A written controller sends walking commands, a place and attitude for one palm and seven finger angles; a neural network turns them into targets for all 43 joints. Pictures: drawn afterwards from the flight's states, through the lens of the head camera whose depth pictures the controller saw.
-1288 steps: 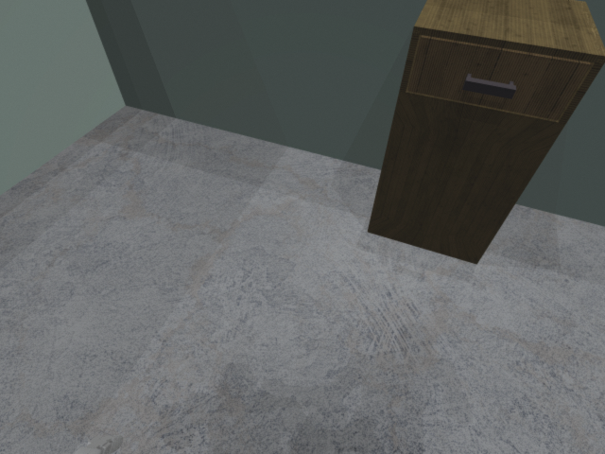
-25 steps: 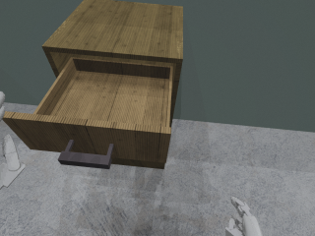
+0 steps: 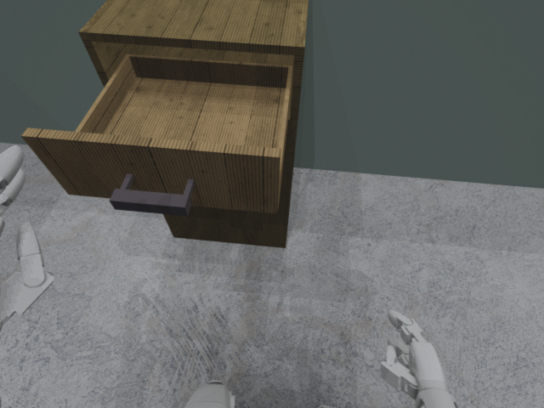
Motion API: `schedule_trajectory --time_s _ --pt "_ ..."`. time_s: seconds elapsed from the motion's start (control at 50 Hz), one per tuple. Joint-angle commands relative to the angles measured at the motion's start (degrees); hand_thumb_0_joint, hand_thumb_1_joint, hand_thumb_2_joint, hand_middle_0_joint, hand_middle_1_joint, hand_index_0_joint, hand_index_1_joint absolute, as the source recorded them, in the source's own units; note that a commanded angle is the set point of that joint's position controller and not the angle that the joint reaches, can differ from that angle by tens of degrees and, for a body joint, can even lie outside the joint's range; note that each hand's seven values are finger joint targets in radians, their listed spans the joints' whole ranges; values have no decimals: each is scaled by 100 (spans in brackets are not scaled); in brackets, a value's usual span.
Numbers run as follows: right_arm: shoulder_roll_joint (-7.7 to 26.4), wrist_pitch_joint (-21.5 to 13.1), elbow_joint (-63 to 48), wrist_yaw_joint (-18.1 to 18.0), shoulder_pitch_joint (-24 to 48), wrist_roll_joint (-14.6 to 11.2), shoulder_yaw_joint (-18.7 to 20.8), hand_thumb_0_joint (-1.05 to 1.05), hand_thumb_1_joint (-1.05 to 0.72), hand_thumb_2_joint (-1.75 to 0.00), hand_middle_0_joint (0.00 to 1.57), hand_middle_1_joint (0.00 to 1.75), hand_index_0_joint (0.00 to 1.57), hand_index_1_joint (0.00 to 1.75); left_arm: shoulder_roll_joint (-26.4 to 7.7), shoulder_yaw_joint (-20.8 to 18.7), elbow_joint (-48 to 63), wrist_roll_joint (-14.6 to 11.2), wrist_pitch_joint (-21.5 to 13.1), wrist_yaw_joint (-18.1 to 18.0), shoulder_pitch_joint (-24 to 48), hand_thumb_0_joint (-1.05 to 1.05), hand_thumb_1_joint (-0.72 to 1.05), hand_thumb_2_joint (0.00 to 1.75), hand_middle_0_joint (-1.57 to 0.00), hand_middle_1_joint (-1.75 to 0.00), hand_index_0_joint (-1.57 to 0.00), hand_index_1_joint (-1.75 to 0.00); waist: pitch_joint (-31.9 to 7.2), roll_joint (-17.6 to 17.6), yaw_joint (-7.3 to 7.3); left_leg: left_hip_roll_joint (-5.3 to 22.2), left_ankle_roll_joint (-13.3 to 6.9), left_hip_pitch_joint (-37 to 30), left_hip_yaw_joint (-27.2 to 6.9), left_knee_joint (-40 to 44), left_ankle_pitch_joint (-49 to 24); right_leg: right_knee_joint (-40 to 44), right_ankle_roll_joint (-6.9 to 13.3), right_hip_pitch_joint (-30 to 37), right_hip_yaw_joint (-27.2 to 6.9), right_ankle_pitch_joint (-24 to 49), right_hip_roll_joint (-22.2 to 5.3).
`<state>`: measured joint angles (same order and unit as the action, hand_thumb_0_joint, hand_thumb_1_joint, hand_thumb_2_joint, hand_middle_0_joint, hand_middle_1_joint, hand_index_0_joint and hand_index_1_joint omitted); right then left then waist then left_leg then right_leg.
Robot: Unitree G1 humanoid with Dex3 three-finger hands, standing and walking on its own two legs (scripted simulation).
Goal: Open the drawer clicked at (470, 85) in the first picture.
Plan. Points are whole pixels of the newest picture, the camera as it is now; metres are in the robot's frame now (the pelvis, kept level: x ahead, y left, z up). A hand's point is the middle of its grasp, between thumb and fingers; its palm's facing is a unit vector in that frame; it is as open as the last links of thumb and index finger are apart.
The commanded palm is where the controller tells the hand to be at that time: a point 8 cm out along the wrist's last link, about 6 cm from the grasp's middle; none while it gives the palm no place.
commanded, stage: stop stepping back and stand still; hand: left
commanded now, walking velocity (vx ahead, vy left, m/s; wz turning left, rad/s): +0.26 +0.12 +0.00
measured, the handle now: (155, 192) +0.44 +0.25 +0.01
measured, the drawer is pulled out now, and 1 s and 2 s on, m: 0.29 0.29 0.29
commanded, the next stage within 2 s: let the arm hang, fingers relaxed in 0.88 s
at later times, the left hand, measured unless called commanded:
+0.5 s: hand out of the picture +0.10 +0.23 +0.19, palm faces +0.41 -0.78 -0.47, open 7.4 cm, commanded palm +0.04 +0.27 +0.20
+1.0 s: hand out of the picture +0.09 +0.22 +0.17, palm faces +0.36 -0.80 -0.47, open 7.4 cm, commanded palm none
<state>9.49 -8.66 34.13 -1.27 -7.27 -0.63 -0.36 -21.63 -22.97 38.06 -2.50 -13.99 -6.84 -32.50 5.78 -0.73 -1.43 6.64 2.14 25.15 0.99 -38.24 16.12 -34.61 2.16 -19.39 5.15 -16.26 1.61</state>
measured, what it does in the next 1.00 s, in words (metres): steps on the spot: left foot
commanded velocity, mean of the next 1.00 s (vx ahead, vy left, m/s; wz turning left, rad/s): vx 0.11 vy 0.02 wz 0.00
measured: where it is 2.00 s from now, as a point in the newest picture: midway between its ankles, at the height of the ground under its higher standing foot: outside the picture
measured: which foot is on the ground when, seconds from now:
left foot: up 0.00-0.20, down 0.22-1.00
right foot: down 0.00-1.00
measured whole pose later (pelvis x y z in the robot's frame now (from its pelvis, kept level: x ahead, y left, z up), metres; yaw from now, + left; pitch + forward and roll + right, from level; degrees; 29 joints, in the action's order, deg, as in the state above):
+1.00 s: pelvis -0.09 -0.02 +0.01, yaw +3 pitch +0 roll +0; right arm 12.2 -7.5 36.5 -3.2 -13.8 0.2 0.2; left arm -22.6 -19.7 33.2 -0.3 -13.1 -7.6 -35.7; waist 0.8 2.1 1.0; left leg -0.5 -1.0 14.0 2.4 -28.9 14.8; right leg -29.3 2.1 -18.1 4.6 -10.9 0.5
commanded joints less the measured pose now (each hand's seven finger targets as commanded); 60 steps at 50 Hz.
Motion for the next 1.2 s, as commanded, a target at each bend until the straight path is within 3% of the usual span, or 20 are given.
schedule_trajectory --time_s 0.0,0.12,0.22,0.26,0.32,0.4,0.44,0.48,0.54,0.58,0.64,0.7,0.74,0.82,0.88,0.94,0.96,1.0,1.06,1.18 --pt "683 -32 -938 -88 78 -135 348 0 -90 -90 20 30 20 30 -1143 -877 926 -89 -171 -181 -514 0 90 90 -20 -30 -20 -30 -1472 1127 243 -641 -121 2 -239 -2748 871 1865 671 287 -2187 948 -2252" --pt "769 41 -892 -319 162 4 221 0 -90 -90 20 30 20 30 -969 -638 829 85 -25 -360 -780 0 90 90 -20 -30 -20 -30 -992 1011 277 -649 -372 -1067 234 386 930 2179 281 21 -1548 -943 -1617" --pt "1202 -237 -1024 -283 -17 -13 474 0 -90 -90 20 30 20 30 -1125 -597 1160 121 -262 -285 -646 0 90 90 -20 -30 -20 -30 -1098 -758 137 382 -791 -1108 -619 2256 -293 425 -242 1012 -535 200 -413" --pt "968 -188 -904 -259 13 26 335 0 -90 -90 20 30 20 30 -1104 -661 1203 200 -264 -358 -619 0 90 90 -20 -30 -20 -30 -786 -1333 212 371 -790 -194 -794 2648 1160 70 -214 1023 -314 -537 -356" --pt "1114 -175 -801 -290 -41 7 417 0 -90 -90 20 30 20 30 -1144 -676 966 119 -249 -380 -524 0 90 90 -20 -30 -20 -30 -664 -28 253 100 -752 -55 -548 1854 648 592 -176 1188 -630 -180 -458" --pt "995 -111 -634 -305 -222 -1 415 0 -90 -90 20 30 20 30 -1060 -585 477 111 -265 -299 -29 0 90 90 -20 -30 -20 -30 -529 960 347 -749 -532 -721 174 57 1270 2443 274 -241 -2423 -2701 -1511" --pt "931 -73 -587 -279 -241 30 357 0 -90 -90 20 30 20 30 -989 -511 628 113 -240 -317 175 0 90 90 -20 -30 -20 -30 -837 1125 397 -679 -548 -1111 175 300 1004 2310 364 -171 -2142 -2306 -1599" --pt "940 -105 -619 -327 -248 63 297 0 -90 -90 20 30 20 30 -889 -444 565 113 -217 -339 -49 0 90 90 -20 -30 -20 -30 -813 606 371 -576 -625 -1494 85 1091 1082 1863 175 -482 -1485 -2310 -1167" --pt "998 -111 -746 -344 -64 94 255 0 -90 -90 20 30 20 30 -860 -376 1022 223 -220 -407 116 0 90 90 -20 -30 -20 -30 -342 -1497 377 860 -1181 -341 -1955 3037 2750 -1201 -243 -323 -249 -934 51" --pt "847 -143 -701 -260 -57 28 269 0 -90 -90 20 30 20 30 -891 -390 640 215 -128 -342 4 0 90 90 -20 -30 -20 -30 -268 -555 311 893 -1328 -336 -1536 2531 1043 -1823 -294 -463 -390 -846 -81" --pt "949 -90 -728 -272 106 -11 202 0 -90 -90 20 30 20 30 -943 -430 536 140 -71 -298 -48 0 90 90 -20 -30 -20 -30 -267 -618 201 546 -932 117 -755 1720 653 387 -236 752 -228 -439 -277" --pt "909 14 -735 -266 78 4 247 0 -90 -90 20 30 20 30 -1192 -633 584 40 -105 -227 378 0 90 90 -20 -30 -20 -30 -576 927 372 -571 -460 -49 14 99 812 1917 320 589 -2051 -521 -1433" --pt "838 36 -607 -235 -80 -21 330 0 -90 -90 20 30 20 30 -1047 -576 605 21 -57 -233 120 0 90 90 -20 -30 -20 -30 -803 962 283 -651 -385 -572 45 -833 843 2576 533 36 -2704 -1881 -1812" --pt "741 14 -699 -262 -4 51 192 0 -90 -90 20 30 20 30 -948 -525 1008 55 -84 -299 -383 0 90 90 -20 -30 -20 -30 -1006 369 339 -459 -444 -1450 37 1424 55 1654 247 262 -1368 -374 -1230" --pt "883 -55 -801 -306 141 42 212 0 -90 -90 20 30 20 30 -912 -462 1141 70 -212 -315 -381 0 90 90 -20 -30 -20 -30 -864 -842 192 354 -661 -872 -974 2251 308 827 -187 609 -743 -155 -511" --pt "888 -110 -812 -324 148 29 201 0 -90 -90 20 30 20 30 -930 -447 1060 129 -258 -326 -73 0 90 90 -20 -30 -20 -30 -603 -584 235 280 -616 -439 -856 2243 194 769 -199 898 -659 383 -467" --pt "1765 -271 731 205 -22 109 624 0 -90 -90 20 30 20 30 165 1649 -4030 659 823 504 430 0 90 90 -20 -30 -20 -30 -380 -514 508 141 -624 -236 -777 1060 -1123 -8 -135 107 -481 1499 -715" --pt "1068 289 644 156 -652 69 424 0 -90 -90 20 30 20 30 388 1649 -4484 502 1365 633 383 0 90 90 -20 -30 -20 -30 -1228 251 310 94 -547 -521 -648 868 -1101 205 -54 421 -638 1130 -660" --pt "1001 554 702 102 -843 111 309 0 -90 -90 20 30 20 30 158 1742 -5393 512 1422 628 996 0 90 90 -20 -30 -20 -30 -1202 1524 282 -388 -448 -697 -339 405 -943 668 199 679 -928 1767 -1035" --pt "885 841 1334 49 -440 195 113 0 -90 -90 20 30 20 30 156 2006 -7796 385 1522 578 1730 0 90 90 -20 -30 -20 -30 -163 -386 111 -58 -523 -544 -759 1730 -720 1091 40 681 -936 490 -571"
